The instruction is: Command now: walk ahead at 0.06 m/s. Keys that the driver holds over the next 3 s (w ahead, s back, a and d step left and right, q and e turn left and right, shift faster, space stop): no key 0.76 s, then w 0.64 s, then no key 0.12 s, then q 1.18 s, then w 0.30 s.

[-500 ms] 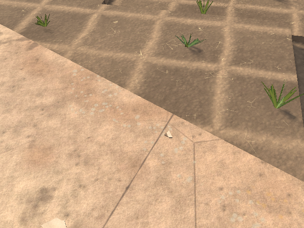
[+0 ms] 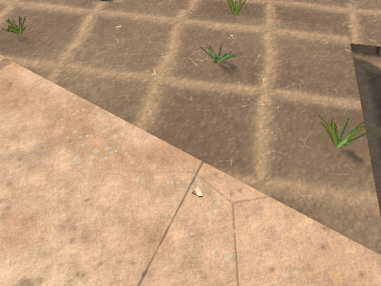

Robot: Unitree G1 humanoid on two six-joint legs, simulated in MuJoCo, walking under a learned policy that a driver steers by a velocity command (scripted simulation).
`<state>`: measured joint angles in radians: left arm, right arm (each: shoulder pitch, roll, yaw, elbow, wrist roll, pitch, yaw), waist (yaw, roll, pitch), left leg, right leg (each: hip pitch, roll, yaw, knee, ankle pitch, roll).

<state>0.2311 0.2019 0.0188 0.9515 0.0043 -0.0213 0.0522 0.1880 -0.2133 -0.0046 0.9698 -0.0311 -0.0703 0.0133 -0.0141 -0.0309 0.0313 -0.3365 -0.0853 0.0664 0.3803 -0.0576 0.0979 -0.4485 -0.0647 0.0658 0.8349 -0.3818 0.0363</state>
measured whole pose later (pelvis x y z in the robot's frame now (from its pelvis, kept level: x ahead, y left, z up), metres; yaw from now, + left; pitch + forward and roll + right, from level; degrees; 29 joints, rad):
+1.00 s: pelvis +0.11 -0.03 -0.01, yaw +0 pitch +1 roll +1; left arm 0.37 0.16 0.04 1.08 -0.03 -0.08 0.03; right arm 0.31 -0.19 -0.04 1.10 0.03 -0.08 -0.02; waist 0.00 -0.01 -0.01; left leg -0.27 -0.03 0.03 0.63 -0.36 0.06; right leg -0.23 0.00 -0.01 0.68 -0.45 -0.10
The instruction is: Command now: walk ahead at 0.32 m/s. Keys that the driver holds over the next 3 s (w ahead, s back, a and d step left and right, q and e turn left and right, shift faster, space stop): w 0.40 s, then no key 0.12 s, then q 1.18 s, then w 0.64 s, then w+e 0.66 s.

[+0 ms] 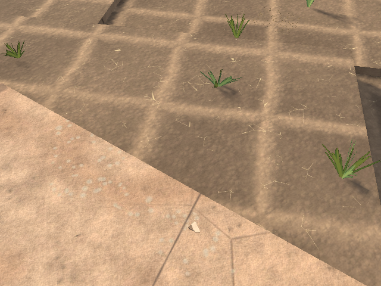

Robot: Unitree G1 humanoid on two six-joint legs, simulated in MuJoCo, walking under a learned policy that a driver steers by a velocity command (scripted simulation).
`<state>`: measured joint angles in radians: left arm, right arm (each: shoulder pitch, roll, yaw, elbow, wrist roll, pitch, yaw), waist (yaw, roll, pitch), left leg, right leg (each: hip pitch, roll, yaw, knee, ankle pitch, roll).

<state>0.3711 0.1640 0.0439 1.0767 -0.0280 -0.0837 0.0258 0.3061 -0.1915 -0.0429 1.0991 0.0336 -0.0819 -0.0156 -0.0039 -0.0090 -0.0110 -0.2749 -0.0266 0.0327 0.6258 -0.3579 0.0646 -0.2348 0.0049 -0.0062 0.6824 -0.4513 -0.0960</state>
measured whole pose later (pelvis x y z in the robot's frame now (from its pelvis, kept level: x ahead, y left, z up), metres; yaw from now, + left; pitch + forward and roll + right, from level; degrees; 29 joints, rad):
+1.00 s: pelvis +0.35 -0.07 +0.02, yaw +12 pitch +3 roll +1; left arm 0.18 0.24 0.05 0.82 0.05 -0.05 0.02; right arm 0.19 -0.27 -0.11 0.85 -0.01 -0.13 0.02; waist -0.04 0.01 0.01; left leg -0.34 -0.11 -0.11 0.28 0.01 0.08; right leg -0.40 -0.03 0.05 0.74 -0.40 0.03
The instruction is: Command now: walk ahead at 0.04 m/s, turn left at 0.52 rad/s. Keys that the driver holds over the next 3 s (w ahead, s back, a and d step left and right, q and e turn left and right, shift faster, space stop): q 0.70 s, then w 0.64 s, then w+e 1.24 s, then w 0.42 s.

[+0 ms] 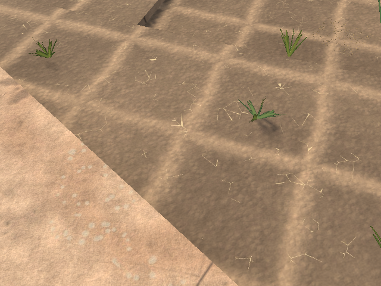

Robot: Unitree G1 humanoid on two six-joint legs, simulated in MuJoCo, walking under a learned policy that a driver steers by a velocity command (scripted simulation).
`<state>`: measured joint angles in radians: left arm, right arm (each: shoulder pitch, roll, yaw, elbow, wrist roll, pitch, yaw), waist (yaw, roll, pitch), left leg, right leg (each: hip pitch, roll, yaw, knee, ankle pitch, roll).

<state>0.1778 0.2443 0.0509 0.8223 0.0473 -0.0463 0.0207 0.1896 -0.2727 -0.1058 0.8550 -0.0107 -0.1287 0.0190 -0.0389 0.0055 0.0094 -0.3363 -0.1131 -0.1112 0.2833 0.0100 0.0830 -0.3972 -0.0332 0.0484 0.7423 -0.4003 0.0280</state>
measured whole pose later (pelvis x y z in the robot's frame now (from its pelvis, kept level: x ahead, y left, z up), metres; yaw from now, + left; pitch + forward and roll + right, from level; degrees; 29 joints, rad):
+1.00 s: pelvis +0.03 -0.03 -0.01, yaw +30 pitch +2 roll +0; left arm 0.26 0.27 0.07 0.68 0.00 -0.07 -0.01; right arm 0.20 -0.28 -0.05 0.72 0.02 0.01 0.00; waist 0.00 0.03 -0.05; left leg -0.36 -0.05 -0.09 0.60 -0.32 0.04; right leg -0.28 -0.01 -0.03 0.55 -0.31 -0.03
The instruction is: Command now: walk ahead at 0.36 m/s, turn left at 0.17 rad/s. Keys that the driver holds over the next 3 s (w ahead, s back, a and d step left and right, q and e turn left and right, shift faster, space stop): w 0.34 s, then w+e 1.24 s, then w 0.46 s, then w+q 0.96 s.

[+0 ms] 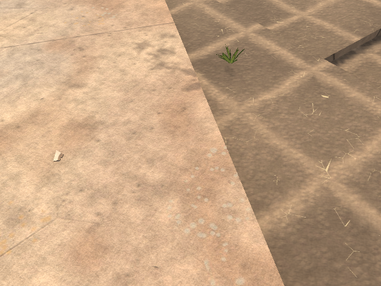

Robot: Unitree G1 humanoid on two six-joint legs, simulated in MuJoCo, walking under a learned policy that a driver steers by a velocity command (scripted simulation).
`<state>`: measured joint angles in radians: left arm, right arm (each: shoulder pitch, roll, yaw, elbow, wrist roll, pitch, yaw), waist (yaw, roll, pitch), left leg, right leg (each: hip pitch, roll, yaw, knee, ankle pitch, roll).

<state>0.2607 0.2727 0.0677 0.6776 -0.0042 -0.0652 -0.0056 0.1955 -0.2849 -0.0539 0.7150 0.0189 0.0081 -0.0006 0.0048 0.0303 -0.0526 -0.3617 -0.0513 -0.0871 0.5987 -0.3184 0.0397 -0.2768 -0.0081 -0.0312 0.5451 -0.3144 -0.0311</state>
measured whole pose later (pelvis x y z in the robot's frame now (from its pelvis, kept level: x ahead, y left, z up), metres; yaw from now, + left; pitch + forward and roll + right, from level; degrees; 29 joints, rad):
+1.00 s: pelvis +0.46 +0.00 -0.02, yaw -17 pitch +2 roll +0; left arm 0.10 0.25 0.02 0.66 0.06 -0.06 -0.08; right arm 0.41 -0.25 -0.02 0.93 -0.11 -0.11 0.05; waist -0.04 0.02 0.03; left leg 0.23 0.06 0.30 0.28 -0.47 -0.03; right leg -0.54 0.02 -0.03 0.61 -0.09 -0.12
